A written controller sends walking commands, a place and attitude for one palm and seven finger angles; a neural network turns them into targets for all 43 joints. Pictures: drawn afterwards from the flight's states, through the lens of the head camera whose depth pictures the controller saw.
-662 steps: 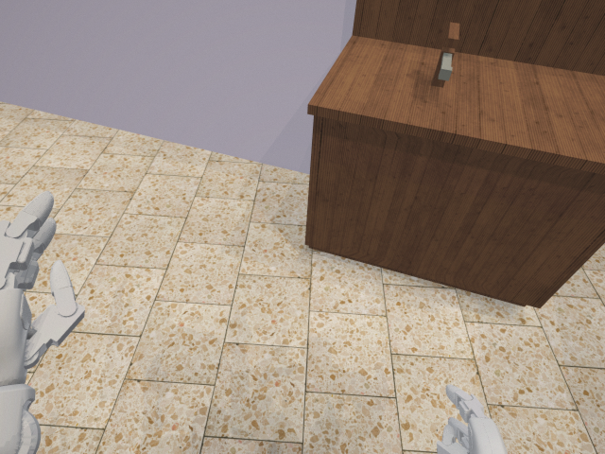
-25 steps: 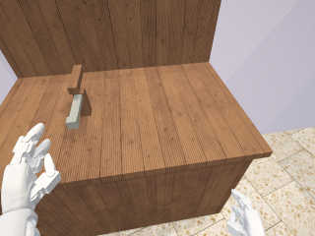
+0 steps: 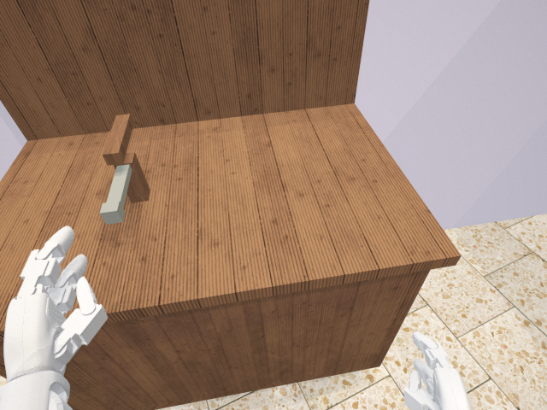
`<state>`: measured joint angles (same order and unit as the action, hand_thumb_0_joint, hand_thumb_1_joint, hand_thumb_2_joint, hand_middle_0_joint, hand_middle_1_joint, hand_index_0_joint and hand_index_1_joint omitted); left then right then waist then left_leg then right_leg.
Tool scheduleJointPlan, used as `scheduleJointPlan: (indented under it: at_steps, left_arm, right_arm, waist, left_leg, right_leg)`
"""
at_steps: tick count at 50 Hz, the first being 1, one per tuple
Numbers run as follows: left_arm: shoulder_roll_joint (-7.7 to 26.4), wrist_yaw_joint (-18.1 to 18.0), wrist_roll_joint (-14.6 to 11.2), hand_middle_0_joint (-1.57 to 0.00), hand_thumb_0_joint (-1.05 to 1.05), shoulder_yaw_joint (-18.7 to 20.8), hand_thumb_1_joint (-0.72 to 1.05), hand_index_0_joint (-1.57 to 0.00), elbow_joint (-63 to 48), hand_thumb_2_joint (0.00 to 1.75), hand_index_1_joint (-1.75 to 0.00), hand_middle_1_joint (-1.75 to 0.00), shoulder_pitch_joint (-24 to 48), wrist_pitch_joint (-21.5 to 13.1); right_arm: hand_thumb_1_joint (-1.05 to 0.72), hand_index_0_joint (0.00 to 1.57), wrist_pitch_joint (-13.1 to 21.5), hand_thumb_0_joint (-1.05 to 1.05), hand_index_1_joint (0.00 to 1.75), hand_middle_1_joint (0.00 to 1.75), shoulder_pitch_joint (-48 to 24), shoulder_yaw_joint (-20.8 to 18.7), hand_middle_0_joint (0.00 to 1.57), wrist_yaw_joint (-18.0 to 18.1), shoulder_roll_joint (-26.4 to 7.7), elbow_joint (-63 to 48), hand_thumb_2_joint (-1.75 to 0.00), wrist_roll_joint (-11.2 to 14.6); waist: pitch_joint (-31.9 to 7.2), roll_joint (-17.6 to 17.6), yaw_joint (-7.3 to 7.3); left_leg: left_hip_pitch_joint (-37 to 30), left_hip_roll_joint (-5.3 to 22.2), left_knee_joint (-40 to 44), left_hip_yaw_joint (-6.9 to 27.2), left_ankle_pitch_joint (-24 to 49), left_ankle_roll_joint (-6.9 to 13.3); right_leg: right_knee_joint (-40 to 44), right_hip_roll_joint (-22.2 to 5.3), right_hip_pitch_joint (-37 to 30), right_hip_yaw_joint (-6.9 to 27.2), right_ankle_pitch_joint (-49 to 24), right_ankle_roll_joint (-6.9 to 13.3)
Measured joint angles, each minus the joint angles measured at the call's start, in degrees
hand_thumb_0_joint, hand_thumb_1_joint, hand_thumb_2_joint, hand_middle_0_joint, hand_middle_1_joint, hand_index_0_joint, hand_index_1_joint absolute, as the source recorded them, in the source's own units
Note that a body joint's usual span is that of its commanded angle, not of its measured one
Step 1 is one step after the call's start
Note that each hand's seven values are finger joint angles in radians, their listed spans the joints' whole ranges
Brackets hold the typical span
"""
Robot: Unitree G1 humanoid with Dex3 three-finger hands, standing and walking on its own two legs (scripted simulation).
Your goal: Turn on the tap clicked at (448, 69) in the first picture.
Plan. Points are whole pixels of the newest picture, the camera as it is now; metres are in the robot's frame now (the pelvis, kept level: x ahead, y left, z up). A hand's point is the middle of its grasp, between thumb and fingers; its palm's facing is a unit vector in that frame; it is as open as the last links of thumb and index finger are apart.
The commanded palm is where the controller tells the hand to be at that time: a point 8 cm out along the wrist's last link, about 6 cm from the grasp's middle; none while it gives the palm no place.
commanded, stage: turn the palm inward beside the body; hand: left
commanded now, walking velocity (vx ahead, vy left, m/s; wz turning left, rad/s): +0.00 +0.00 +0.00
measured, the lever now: (112, 212) +0.38 +0.33 +0.08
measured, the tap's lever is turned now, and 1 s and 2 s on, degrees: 0 0 0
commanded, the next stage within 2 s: reach beside the lever's end, fingers flat in 0.26 s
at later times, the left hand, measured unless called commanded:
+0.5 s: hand (107, 294) +0.21 +0.23 +0.13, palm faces +0.45 -0.88 -0.13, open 7.4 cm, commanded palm +0.16 +0.28 +0.14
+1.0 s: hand (89, 284) +0.22 +0.27 +0.12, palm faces +0.49 -0.87 -0.11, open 7.4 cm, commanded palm +0.19 +0.31 +0.12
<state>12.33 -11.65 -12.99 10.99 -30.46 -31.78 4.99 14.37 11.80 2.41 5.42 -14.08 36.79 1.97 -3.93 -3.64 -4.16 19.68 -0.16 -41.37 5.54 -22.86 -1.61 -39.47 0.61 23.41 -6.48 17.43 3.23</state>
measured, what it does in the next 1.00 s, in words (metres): stands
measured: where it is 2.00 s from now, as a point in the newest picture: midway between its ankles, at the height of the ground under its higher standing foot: outside the picture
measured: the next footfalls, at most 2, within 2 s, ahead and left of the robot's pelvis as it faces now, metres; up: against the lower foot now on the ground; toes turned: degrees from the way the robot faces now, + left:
none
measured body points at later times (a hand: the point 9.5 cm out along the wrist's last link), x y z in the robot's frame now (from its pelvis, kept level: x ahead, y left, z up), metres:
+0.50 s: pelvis +0.02 +0.00 +0.00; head +0.02 -0.03 +0.45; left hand +0.18 +0.27 +0.14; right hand +0.22 -0.22 -0.07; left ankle -0.01 +0.14 -0.72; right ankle +0.04 -0.08 -0.72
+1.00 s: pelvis +0.00 +0.01 +0.01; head +0.01 +0.00 +0.46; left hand +0.19 +0.31 +0.13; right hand +0.19 -0.21 -0.08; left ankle -0.01 +0.14 -0.72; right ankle +0.04 -0.08 -0.72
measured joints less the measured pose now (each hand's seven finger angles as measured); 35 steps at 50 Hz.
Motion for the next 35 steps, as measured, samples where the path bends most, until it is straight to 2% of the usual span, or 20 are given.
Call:
scheduleJointPlan:
  at_steps: [21, 30, 35]
  left_arm:
    - [-0.50, 2.74, -0.73, -0.21, 0.01, 0.54, 0.90, -0.21, 1.24, 0.90, -0.30, -0.30, -0.61, -2.68]
    - [0.47, 2.90, -1.44, -0.21, 0.01, 3.55, 0.90, -0.21, 6.47, 0.90, -0.30, -0.30, 2.81, -2.61]
    - [0.44, 3.41, -1.54, -0.20, 0.01, 3.87, 0.90, -0.21, 8.24, 0.90, -0.30, -0.30, 4.29, -4.49]
  right_arm:
    - [-0.91, 0.20, 0.42, 0.02, 0.30, 0.30, 0.31, -0.45, 0.20, 0.10, -0.23, -0.75, -0.90, -0.20]
    - [-0.91, 0.20, -0.36, 0.02, 0.30, 0.30, -0.14, -0.43, 0.20, 0.44, 0.13, 0.24, -0.90, -0.01]
    - [-0.91, 0.20, 0.31, 0.02, 0.30, 0.30, 0.00, -0.53, 0.20, 0.51, -0.14, 0.85, -0.90, -0.10]
  waist:
    - [-0.74, -0.09, -0.64]
    - [-0.20, 0.43, -0.43]
    - [-0.03, 0.37, -0.22]
  left_leg:
    - [-1.21, 0.10, 1.84, 0.11, -0.90, -0.23]
    - [-1.15, 0.09, 2.13, 0.02, -0.51, -0.08]
    - [-0.95, -0.21, 2.13, -0.16, -0.21, 0.23]
  right_leg:
    - [0.46, 0.05, -0.64, -0.08, 1.69, 0.17]
    - [1.22, 0.06, -0.79, 0.01, 1.03, -0.01]
    - [1.44, -0.23, -0.67, 0.20, 0.59, -0.34]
